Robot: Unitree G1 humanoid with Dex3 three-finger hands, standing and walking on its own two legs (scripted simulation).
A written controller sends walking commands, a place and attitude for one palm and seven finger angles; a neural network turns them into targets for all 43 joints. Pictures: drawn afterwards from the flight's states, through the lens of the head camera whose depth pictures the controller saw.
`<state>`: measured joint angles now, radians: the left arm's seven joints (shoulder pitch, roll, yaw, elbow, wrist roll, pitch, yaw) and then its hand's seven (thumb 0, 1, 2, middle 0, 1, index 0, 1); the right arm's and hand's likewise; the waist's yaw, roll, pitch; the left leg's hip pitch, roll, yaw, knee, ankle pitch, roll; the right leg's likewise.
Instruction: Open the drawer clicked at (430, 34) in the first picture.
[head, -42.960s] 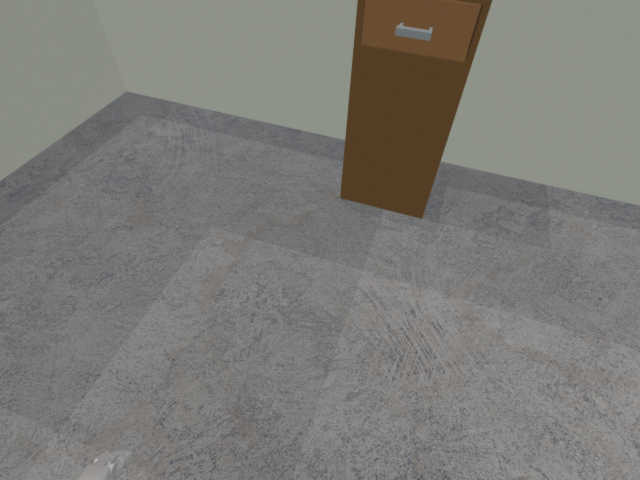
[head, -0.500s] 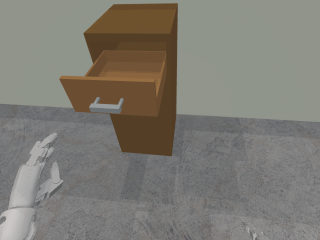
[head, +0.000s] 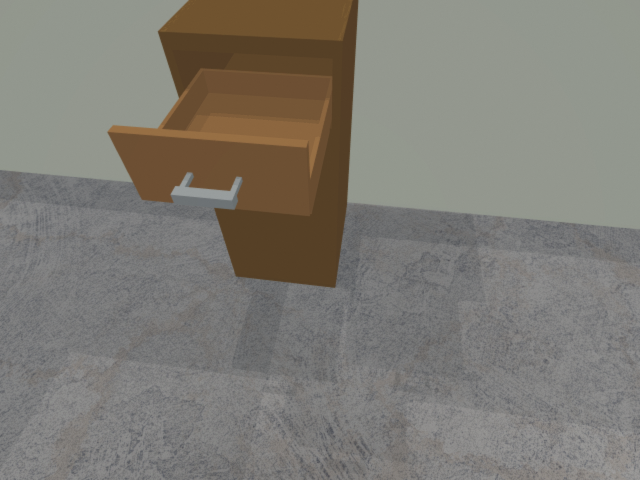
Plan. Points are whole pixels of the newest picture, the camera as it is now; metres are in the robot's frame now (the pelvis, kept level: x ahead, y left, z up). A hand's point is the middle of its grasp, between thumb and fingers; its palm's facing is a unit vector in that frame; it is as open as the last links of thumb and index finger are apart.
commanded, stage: let the arm hang, fingers relaxed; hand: left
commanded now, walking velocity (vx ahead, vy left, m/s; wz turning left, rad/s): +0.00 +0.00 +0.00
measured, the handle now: (208, 189) +0.56 +0.23 +0.01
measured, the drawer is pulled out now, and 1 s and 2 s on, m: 0.30 0.30 0.30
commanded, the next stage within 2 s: look to check the result in 0.50 s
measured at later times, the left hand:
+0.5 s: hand out of the picture +0.00 +0.17 -0.17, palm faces +0.03 -0.98 -0.18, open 7.3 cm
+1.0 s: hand out of the picture +0.02 +0.17 -0.17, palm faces +0.02 -0.98 -0.18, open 7.4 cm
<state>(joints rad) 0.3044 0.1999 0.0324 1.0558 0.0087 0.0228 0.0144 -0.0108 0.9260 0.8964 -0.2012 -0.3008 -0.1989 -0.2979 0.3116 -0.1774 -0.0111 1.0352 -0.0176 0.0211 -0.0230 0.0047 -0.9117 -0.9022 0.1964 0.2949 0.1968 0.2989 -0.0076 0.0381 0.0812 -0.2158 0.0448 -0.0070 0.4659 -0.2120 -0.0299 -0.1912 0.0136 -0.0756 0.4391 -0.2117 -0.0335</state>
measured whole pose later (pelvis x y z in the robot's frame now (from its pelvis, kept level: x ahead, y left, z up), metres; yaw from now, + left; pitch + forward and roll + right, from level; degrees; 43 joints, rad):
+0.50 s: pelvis +0.00 +0.01 +0.00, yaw -1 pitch -2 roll +0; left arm 0.27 0.13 0.03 1.12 0.01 0.01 0.02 0.00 0.91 0.90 -0.20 -0.30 -0.20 -0.30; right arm 0.34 -0.11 -0.01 1.11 -0.02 0.01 -0.03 0.00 -0.91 -0.90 0.20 0.29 0.20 0.30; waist -0.01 0.01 0.06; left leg -0.21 0.04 0.02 0.44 -0.20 -0.02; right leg -0.20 0.01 -0.05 0.43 -0.20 -0.02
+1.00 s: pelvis +0.01 +0.01 +0.00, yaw -1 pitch -2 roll +0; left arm 0.27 0.13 0.03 1.12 0.01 0.00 0.03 0.00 0.91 0.90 -0.20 -0.30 -0.20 -0.30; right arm 0.30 -0.11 -0.02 1.11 -0.02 0.00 -0.03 0.00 -0.92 -0.90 0.20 0.29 0.20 0.30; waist -0.01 0.02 0.07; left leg -0.19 0.04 0.03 0.43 -0.21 -0.02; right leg -0.18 0.00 -0.04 0.43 -0.22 -0.02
